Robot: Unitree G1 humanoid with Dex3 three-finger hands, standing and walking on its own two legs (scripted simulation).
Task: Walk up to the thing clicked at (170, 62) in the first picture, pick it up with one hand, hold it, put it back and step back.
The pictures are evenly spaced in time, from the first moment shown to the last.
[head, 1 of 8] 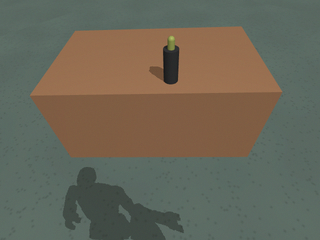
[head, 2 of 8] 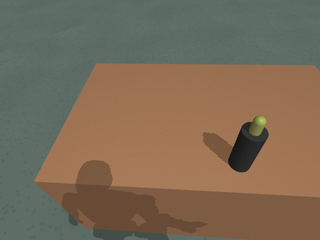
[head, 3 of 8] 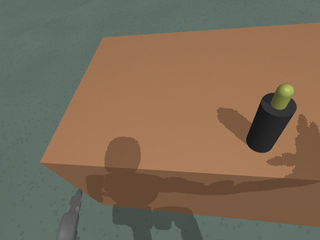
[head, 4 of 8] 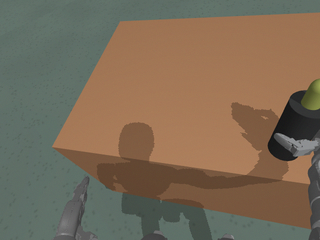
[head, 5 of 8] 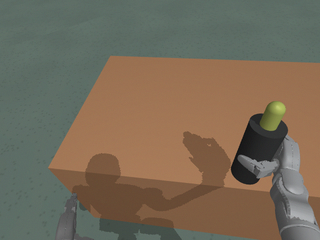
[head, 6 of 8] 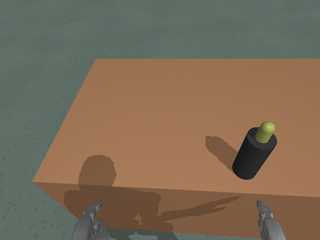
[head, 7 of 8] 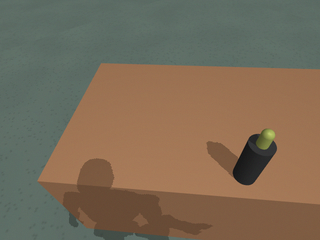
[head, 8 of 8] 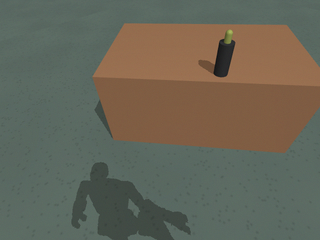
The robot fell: no
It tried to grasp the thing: yes
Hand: right
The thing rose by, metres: 0.18
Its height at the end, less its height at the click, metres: +0.00
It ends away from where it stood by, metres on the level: 0.03
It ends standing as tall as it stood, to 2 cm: yes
